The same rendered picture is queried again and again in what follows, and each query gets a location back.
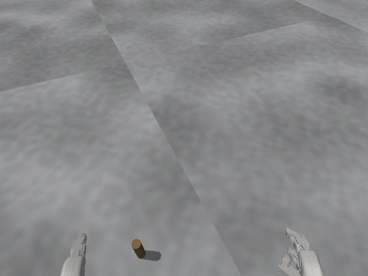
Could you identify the can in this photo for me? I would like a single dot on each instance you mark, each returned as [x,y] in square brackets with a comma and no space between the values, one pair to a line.
[138,248]

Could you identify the left robot hand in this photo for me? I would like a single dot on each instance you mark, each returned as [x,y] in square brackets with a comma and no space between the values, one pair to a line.
[75,264]

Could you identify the right robot hand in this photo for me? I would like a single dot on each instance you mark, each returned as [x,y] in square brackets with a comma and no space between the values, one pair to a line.
[306,260]

